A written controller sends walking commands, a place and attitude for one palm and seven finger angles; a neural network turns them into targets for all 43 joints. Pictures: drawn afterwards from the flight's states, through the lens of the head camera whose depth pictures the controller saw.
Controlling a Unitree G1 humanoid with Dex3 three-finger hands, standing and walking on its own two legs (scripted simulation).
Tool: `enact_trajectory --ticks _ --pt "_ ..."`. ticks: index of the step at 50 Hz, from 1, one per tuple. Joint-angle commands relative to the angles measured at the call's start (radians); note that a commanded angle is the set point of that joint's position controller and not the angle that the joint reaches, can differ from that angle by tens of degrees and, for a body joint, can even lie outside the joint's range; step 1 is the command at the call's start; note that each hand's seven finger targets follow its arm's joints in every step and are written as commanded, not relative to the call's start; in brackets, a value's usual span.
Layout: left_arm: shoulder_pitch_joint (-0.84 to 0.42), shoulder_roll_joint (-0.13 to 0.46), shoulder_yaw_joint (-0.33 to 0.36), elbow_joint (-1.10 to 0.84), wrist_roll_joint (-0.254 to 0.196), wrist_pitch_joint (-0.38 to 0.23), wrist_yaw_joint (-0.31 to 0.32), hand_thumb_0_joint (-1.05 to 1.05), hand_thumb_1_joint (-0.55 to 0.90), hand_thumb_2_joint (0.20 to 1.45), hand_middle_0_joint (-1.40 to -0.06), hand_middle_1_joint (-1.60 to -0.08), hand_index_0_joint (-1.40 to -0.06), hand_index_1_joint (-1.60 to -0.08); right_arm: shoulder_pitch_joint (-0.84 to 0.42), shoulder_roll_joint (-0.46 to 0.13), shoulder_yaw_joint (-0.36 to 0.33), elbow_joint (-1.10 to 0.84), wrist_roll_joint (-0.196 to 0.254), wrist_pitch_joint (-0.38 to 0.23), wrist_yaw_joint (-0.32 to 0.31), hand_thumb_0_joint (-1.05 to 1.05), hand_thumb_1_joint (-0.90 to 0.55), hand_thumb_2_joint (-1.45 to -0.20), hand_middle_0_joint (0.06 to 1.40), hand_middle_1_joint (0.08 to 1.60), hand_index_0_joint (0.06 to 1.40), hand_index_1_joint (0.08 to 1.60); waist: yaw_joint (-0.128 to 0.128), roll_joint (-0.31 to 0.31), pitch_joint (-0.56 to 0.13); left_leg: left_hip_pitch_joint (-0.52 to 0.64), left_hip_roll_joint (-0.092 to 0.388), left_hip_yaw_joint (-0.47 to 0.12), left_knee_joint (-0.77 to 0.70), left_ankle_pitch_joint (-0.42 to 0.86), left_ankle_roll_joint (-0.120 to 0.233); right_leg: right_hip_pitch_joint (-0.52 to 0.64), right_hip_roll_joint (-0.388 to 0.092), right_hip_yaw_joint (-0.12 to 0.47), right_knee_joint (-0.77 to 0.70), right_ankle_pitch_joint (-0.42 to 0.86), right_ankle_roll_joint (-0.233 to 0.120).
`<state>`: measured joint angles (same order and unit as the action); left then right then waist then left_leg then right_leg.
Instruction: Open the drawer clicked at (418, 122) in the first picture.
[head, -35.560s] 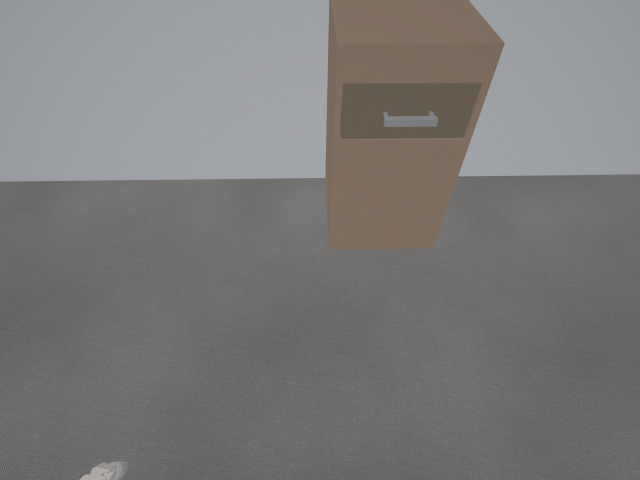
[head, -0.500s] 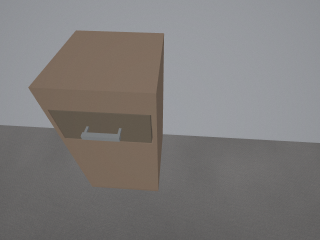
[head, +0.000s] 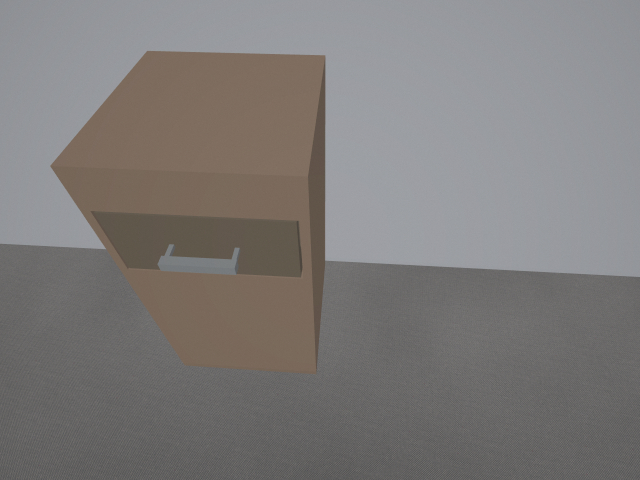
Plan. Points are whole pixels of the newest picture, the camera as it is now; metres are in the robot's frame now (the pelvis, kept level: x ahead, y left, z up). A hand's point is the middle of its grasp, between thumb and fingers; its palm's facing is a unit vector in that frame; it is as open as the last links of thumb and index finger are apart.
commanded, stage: look again from close up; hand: left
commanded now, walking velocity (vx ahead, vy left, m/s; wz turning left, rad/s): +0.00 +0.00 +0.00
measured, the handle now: (201, 257) +0.53 +0.27 -0.14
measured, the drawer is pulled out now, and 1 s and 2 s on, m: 0.00 0.00 0.00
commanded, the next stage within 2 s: raise the hand with hooked fingers in 0.38 s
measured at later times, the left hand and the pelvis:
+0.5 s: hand out of the picture +0.05 +0.20 -0.17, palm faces +0.00 -0.98 -0.22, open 7.4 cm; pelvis +0.02 +0.03 +0.00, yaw -1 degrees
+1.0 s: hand (139, 459) +0.16 +0.24 -0.07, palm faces +0.00 -0.07 -1.00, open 9.2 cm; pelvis -0.02 -0.02 -0.06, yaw +2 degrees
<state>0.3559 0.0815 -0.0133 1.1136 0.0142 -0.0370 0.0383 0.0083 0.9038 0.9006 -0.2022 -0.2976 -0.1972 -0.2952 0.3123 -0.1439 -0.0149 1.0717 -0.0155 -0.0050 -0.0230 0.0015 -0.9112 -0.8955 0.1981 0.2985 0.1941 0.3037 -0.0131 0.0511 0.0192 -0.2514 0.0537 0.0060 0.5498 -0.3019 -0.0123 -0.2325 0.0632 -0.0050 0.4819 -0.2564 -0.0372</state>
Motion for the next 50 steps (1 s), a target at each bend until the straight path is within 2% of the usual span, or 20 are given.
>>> enact_trajectory --ticks 1,2,6,23,24,25,26,27,28,29,30,31,32,33,34,36,39,43,47,50 --pt "0.003 0.138 0.023 -0.065 -0.002 -0.013 0.012 0.000 0.900 0.900 -0.200 -0.300 -0.200 -0.300 0.092 -0.062 0.004 -0.043 -0.001 -0.026 0.001 0.000 -0.900 -0.900 0.200 0.300 0.200 0.300 -0.014 -0.001 0.029 0.003 0.037 -0.053 -0.106 0.102 0.043 -0.047 -0.131 0.134 -0.069 0.012 -0.032" --pt "0.003 0.140 0.022 -0.059 -0.002 -0.007 0.011 0.000 0.900 0.900 -0.200 -0.300 -0.200 -0.300 0.092 -0.061 0.007 -0.040 -0.002 -0.026 0.000 0.000 -0.900 -0.900 0.200 0.300 0.200 0.300 -0.008 0.024 0.050 -0.018 0.045 -0.063 -0.130 0.092 0.049 -0.035 -0.119 0.117 -0.055 0.008 -0.028" --pt "0.001 0.147 0.018 -0.060 -0.004 0.003 0.005 0.000 0.900 0.900 -0.200 -0.300 -0.200 -0.300 0.072 -0.092 0.011 -0.041 -0.001 -0.027 -0.003 0.000 -0.900 -0.900 0.200 0.300 0.200 0.300 0.007 -0.076 0.083 -0.038 0.043 -0.067 -0.157 0.078 0.053 -0.020 -0.119 0.113 -0.049 0.031 -0.017" --pt "-0.027 0.172 0.025 -0.058 -0.005 0.015 0.003 0.000 0.900 0.900 -0.200 -0.300 -0.200 -0.300 0.051 -0.118 0.015 0.015 -0.001 -0.037 -0.013 0.000 -0.900 -0.900 0.200 0.300 0.200 0.300 0.015 -0.033 0.022 0.075 0.056 -0.048 -0.166 0.306 0.058 0.041 -0.127 0.089 -0.014 0.191 0.000" --pt "0.040 0.201 0.029 -0.027 0.004 0.002 0.042 0.000 0.900 0.900 -0.200 -0.300 -0.200 -0.300 -0.067 -0.157 0.003 -0.061 0.016 -0.032 -0.003 0.000 -0.900 -0.900 0.200 0.300 0.200 0.300 0.053 -0.120 0.079 -0.010 0.077 -0.010 0.027 0.373 0.027 0.006 -0.192 0.122 -0.057 0.481 0.021" --pt "-0.782 0.586 0.081 -1.533 0.206 -0.155 0.055 0.000 0.877 0.890 -0.202 -0.315 -0.202 -0.315 -0.065 -0.299 -0.013 -0.391 0.052 -0.176 -0.035 0.000 -0.900 -0.900 0.200 0.300 0.200 0.300 -0.040 0.133 -0.419 0.231 -0.046 -0.028 -0.101 0.575 0.057 0.054 -0.072 0.132 0.070 0.485 -0.026" --pt "-0.262 0.480 0.096 -1.252 0.230 -0.079 0.124 0.000 0.853 0.880 -0.203 -0.330 -0.203 -0.330 -0.107 -0.220 -0.013 -0.354 0.023 -0.276 -0.074 0.000 -0.900 -0.900 0.200 0.300 0.200 0.300 0.045 0.295 -0.417 0.369 0.015 -0.042 -0.105 0.774 0.026 -0.066 -0.055 0.016 0.152 0.158 -0.030" --pt "-0.006 0.249 -0.051 -1.165 0.225 0.071 0.168 0.000 0.830 0.870 -0.205 -0.345 -0.205 -0.345 -0.129 -0.178 -0.020 -0.344 0.047 -0.310 -0.073 0.000 -0.900 -0.900 0.200 0.300 0.200 0.300 0.007 0.260 -0.289 0.239 0.017 -0.048 -0.145 0.702 -0.024 -0.162 -0.048 -0.047 0.196 -0.053 0.000" --pt "-0.011 0.175 -0.086 -1.136 0.284 0.090 0.178 0.000 0.807 0.860 -0.207 -0.360 -0.207 -0.360 -0.116 -0.168 -0.017 -0.332 0.042 -0.315 -0.071 0.000 -0.900 -0.900 0.200 0.300 0.200 0.300 -0.012 0.152 -0.174 0.170 0.016 -0.037 -0.118 0.636 -0.011 -0.196 -0.049 -0.047 0.174 -0.031 0.008" --pt "-0.079 0.270 -0.047 -1.180 0.376 0.082 0.206 0.000 0.783 0.850 -0.208 -0.375 -0.208 -0.375 -0.164 -0.204 -0.029 -0.389 0.018 -0.304 -0.060 0.000 -0.900 -0.900 0.200 0.300 0.200 0.300 -0.012 0.084 -0.075 0.055 -0.007 -0.056 -0.058 0.494 0.001 -0.234 -0.049 -0.022 0.120 -0.002 -0.001" --pt "-0.018 0.332 0.006 -1.153 0.489 0.078 0.231 0.000 0.760 0.840 -0.210 -0.390 -0.210 -0.390 -0.165 -0.226 -0.043 -0.419 -0.002 -0.274 -0.051 0.000 -0.900 -0.900 0.200 0.300 0.200 0.300 -0.001 -0.007 -0.123 -0.017 -0.024 -0.045 -0.006 0.397 0.014 -0.229 -0.043 -0.014 0.094 0.053 -0.013" --pt "0.125 0.287 -0.014 -1.106 0.579 0.082 0.251 0.000 0.737 0.830 -0.212 -0.405 -0.212 -0.405 -0.191 -0.216 -0.047 -0.475 -0.021 -0.242 -0.038 0.000 -0.900 -0.900 0.200 0.300 0.200 0.300 0.030 -0.102 -0.151 -0.064 -0.040 -0.037 0.029 0.350 0.022 -0.219 -0.032 -0.004 0.105 0.070 -0.020" --pt "0.238 0.275 -0.010 -1.106 0.666 0.084 0.267 0.000 0.713 0.820 -0.213 -0.420 -0.213 -0.420 -0.207 -0.216 -0.057 -0.529 -0.021 -0.209 -0.017 0.000 -0.900 -0.900 0.200 0.300 0.200 0.300 0.069 -0.123 -0.204 -0.096 -0.050 -0.030 0.046 0.370 0.017 -0.189 -0.022 0.015 0.133 0.085 -0.030" --pt "0.303 0.253 -0.033 -1.049 0.774 0.081 0.287 0.000 0.690 0.810 -0.215 -0.435 -0.215 -0.435 -0.211 -0.211 -0.063 -0.547 -0.028 -0.162 0.002 0.000 -0.900 -0.900 0.200 0.300 0.200 0.300 0.083 -0.206 -0.206 -0.156 -0.048 -0.016 0.067 0.337 0.008 -0.227 -0.014 0.006 0.172 0.057 -0.032" --pt "0.338 0.214 -0.068 -1.034 0.846 0.072 0.303 0.000 0.667 0.800 -0.217 -0.450 -0.217 -0.450 -0.248 -0.213 -0.068 -0.586 -0.037 -0.120 0.019 0.000 -0.900 -0.900 0.200 0.300 0.200 0.300 0.094 -0.241 -0.132 -0.227 -0.054 -0.006 0.078 0.247 0.007 -0.276 -0.010 0.018 0.179 0.013 -0.039" --pt "0.374 0.243 -0.041 -1.055 0.949 0.013 0.336 0.000 0.620 0.780 -0.220 -0.480 -0.220 -0.480 -0.292 -0.206 -0.067 -0.644 -0.037 -0.065 0.050 0.000 -0.900 -0.900 0.200 0.300 0.200 0.300 0.124 -0.244 -0.123 -0.287 -0.073 0.018 0.118 0.155 0.010 -0.292 -0.017 0.057 0.194 0.009 -0.047" --pt "0.299 0.351 0.055 -1.172 1.049 -0.068 0.397 0.000 0.550 0.750 -0.225 -0.525 -0.225 -0.525 -0.317 -0.193 -0.056 -0.698 -0.043 -0.016 0.070 0.000 -0.900 -0.900 0.200 0.300 0.200 0.300 0.150 -0.162 -0.222 -0.312 -0.100 0.021 0.183 0.132 0.022 -0.281 -0.034 0.107 0.251 0.078 -0.049" --pt "-0.049 0.474 0.155 -1.336 1.133 -0.136 0.489 0.000 0.457 0.710 -0.232 -0.585 -0.232 -0.585 -0.311 -0.181 -0.054 -0.721 -0.078 0.031 0.058 0.000 -0.900 -0.900 0.200 0.300 0.200 0.300 0.104 -0.087 -0.302 -0.306 -0.122 0.006 0.316 0.057 0.039 -0.438 -0.055 0.199 0.278 -0.036 -0.039" --pt "-0.261 0.509 0.172 -1.428 1.090 -0.190 0.529 0.000 0.363 0.670 -0.238 -0.645 -0.238 -0.645 -0.302 -0.177 -0.061 -0.703 -0.084 0.040 0.037 0.000 -0.900 -0.900 0.200 0.300 0.200 0.300 0.041 -0.002 -0.424 -0.252 -0.116 -0.022 0.421 0.048 0.052 -0.512 -0.054 0.205 0.323 -0.028 -0.032" --pt "-0.247 0.485 0.125 -1.368 1.052 -0.148 0.505 0.000 0.293 0.640 -0.243 -0.690 -0.243 -0.690 -0.309 -0.182 -0.057 -0.691 -0.075 0.042 0.030 0.000 -0.900 -0.900 0.200 0.300 0.200 0.300 0.024 0.011 -0.413 -0.277 -0.113 -0.011 0.411 0.052 0.054 -0.469 -0.052 0.171 0.314 0.025 -0.022"
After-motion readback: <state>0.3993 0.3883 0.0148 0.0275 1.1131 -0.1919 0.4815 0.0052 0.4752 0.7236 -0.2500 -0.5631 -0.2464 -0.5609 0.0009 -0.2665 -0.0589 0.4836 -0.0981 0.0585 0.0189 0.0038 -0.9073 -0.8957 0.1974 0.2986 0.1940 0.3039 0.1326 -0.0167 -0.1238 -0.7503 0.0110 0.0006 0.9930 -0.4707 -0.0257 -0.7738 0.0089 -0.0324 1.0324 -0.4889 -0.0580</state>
